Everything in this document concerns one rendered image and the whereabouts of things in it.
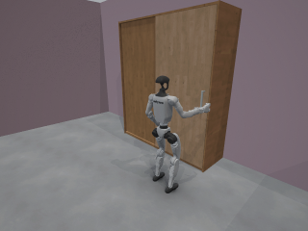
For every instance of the right robot upper arm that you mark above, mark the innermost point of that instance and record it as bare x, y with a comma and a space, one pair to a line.
174, 101

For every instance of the robot left forearm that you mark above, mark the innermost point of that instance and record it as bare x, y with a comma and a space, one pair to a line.
152, 118

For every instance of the right robot thigh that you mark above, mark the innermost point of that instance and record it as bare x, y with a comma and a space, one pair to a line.
175, 145

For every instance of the handle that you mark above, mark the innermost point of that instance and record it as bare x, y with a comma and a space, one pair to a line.
201, 98

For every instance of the wardrobe door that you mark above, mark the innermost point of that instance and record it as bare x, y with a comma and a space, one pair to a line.
139, 72
184, 47

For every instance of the left robot upper arm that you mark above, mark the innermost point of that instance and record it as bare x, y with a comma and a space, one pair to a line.
150, 105

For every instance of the robot right foot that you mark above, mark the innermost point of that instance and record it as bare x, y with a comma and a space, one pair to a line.
169, 189

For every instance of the robot right forearm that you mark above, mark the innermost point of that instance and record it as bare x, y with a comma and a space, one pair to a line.
194, 112

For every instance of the robot right hand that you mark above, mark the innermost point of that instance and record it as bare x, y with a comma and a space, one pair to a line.
206, 107

